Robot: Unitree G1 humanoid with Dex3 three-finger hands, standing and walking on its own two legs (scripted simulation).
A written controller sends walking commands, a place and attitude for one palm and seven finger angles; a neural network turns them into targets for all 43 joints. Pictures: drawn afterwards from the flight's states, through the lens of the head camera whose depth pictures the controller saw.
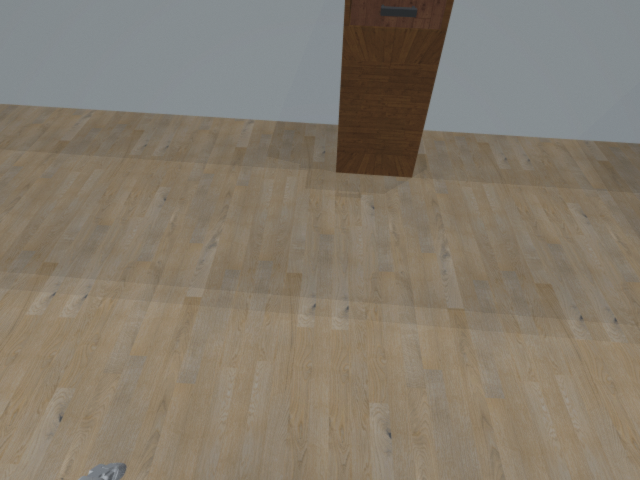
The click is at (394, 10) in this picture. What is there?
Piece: drawer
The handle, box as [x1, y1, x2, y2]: [380, 5, 416, 16]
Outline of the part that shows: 380,15 415,16 416,8 414,6 412,6 411,8 390,7 382,5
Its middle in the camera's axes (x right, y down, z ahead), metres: +0.28 -0.83 +1.41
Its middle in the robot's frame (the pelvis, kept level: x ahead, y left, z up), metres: +1.63 -0.21 +0.01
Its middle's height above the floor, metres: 0.78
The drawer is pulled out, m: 0.00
